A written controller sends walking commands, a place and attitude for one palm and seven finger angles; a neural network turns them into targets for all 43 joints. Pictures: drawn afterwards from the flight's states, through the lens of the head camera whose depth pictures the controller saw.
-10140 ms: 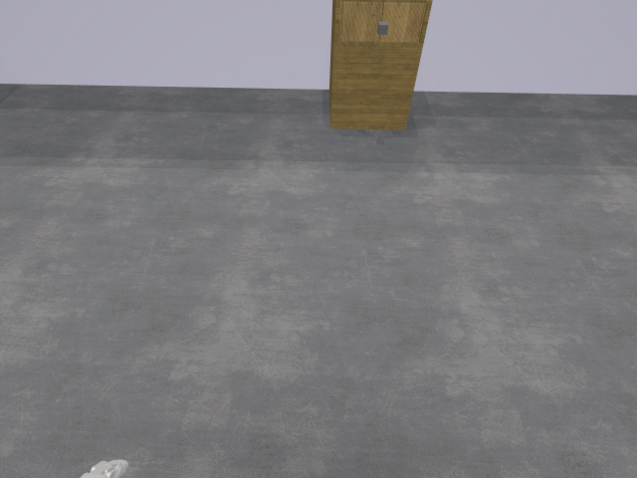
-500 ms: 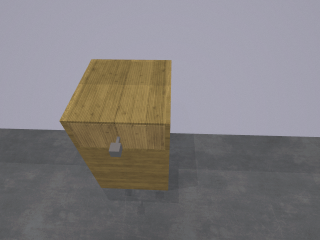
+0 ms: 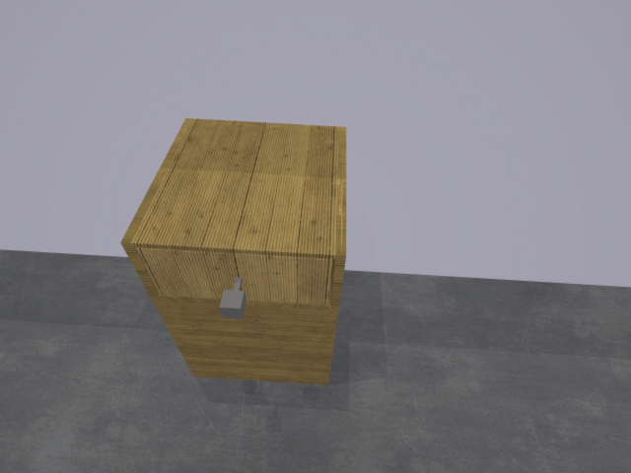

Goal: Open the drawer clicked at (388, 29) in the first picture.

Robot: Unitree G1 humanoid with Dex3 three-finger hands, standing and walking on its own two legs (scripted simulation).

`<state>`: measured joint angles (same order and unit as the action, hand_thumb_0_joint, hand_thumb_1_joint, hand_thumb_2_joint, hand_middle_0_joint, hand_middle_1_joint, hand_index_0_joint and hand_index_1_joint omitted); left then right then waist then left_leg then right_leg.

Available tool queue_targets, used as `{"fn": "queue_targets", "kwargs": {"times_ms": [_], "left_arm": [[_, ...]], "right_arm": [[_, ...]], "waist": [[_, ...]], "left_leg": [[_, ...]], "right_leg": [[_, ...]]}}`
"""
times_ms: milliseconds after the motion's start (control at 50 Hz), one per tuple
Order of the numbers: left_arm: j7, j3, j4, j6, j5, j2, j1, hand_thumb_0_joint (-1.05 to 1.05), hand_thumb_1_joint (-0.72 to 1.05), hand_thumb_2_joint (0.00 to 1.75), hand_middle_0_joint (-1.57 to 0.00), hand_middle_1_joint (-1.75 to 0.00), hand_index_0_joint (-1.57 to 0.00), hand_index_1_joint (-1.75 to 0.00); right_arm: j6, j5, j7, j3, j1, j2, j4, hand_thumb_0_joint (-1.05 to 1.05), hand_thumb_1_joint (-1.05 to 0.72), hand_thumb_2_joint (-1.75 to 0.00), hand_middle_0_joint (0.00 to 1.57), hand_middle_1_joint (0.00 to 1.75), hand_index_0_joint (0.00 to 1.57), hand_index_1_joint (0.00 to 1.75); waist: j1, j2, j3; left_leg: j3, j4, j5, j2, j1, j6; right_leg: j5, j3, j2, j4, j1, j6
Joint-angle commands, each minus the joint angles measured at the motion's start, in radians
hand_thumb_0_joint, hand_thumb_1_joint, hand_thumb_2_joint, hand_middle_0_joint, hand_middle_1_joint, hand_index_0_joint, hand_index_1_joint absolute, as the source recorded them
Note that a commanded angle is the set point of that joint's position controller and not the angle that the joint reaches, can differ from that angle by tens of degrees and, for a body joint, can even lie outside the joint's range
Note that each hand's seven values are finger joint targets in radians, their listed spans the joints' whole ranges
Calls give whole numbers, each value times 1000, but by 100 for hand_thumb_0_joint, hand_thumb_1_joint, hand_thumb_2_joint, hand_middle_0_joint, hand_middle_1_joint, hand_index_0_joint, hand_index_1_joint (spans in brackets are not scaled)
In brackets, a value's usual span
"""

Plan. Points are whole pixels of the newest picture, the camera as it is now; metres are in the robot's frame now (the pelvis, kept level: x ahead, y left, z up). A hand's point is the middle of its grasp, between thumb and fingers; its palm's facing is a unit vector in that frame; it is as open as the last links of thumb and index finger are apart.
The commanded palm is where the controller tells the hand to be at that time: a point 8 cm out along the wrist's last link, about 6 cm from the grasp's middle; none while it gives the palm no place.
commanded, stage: come to a stop and stand still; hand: left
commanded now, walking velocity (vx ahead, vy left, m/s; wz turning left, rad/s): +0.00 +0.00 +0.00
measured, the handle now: (235, 295) +0.48 +0.19 -0.20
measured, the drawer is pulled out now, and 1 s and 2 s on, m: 0.00 0.00 0.00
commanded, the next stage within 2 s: look again from close up in 0.14 s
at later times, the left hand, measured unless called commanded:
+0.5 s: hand out of the picture -0.01 +0.17 -0.17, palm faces +0.02 -0.98 -0.20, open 7.4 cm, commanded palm none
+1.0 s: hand out of the picture +0.13 +0.20 -0.06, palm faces -0.08 -0.62 -0.78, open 7.5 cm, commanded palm +0.10 +0.21 -0.04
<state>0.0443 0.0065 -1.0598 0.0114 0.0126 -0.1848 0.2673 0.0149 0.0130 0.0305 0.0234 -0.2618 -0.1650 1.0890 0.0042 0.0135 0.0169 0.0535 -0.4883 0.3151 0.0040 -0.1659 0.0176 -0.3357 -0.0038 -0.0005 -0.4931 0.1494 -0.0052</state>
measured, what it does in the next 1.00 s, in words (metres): stands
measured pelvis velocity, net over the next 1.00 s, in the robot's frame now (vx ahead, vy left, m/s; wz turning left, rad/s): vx -0.04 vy -0.02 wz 0.02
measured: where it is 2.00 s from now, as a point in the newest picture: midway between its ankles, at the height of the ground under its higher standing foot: outside the picture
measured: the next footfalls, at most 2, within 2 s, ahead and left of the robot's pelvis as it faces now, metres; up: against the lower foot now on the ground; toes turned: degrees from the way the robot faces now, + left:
none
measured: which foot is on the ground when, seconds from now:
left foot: down 0.00-1.00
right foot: down 0.00-1.00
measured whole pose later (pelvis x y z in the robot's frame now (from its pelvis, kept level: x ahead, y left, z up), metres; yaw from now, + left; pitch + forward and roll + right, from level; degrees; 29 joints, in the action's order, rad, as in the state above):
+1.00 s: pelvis -0.04 -0.02 -0.01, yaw +1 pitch +4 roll +1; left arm 0.29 0.09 -0.18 -0.05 0.48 -0.29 0.39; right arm 0.19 0.00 0.07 -0.02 -0.27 -0.25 0.79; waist 0.01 -0.05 -0.06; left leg 0.04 -0.60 0.30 0.01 -0.37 0.00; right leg -0.36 0.01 -0.01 -0.67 0.38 -0.03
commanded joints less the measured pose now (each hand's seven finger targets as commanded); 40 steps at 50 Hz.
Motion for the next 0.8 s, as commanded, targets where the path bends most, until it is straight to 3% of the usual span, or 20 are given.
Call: {"fn": "queue_targets", "kwargs": {"times_ms": [0, 200, 760, 780], "left_arm": [[1, -14, 25, 15, -3, -97, 71, 0, 90, 90, -20, -30, -20, -30], [1, -13, 12, 13, -2, -94, 72, 0, 90, 90, -20, -30, -20, -30], [0, -3, -26, 15, 0, -58, 122, 0, 90, 90, -20, -30, -20, -30], [35, -10, -56, 48, 16, -84, 169, 0, 90, 90, -20, -30, -20, -30]], "right_arm": [[19, 2, 4, -21, -46, -116, -25, 0, -90, -90, 20, 30, 20, 30], [18, 0, 4, -20, -43, -119, -11, 0, -90, -90, 20, 30, 20, 30], [10, -3, 0, -14, -74, -82, 20, 0, -90, -90, 20, 30, 20, 30], [25, -11, -8, -23, 25, -107, -48, 0, -90, -90, 20, 30, 20, 30]], "waist": [[-6, -13, 2], [-7, -6, 14], [-8, -7, 66], [-36, 20, 84]], "left_leg": [[-87, 77, -396, -112, 30, 22], [-86, 106, -387, -112, 53, 23], [-81, 141, -205, -104, 14, 15], [-48, -85, -341, -109, -73, -16]], "right_leg": [[369, -63, -89, 59, 5, -33], [353, -60, -95, 87, 3, -26], [229, -84, -91, 143, 48, -33], [710, -131, -152, 119, 61, -5]]}}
